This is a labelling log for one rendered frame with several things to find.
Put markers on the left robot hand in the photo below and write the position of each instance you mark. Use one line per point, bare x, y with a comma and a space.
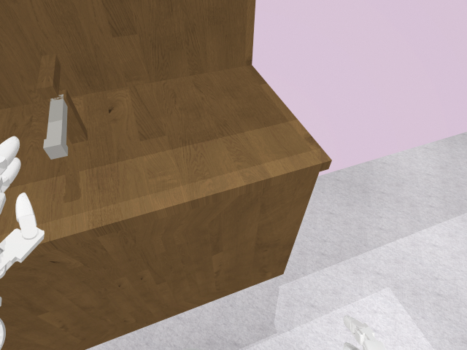
19, 243

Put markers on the counter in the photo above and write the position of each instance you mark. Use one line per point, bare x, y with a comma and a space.
187, 177

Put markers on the right robot hand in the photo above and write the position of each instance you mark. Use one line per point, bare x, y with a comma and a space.
364, 335

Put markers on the tap lever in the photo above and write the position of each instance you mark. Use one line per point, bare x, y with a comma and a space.
55, 144

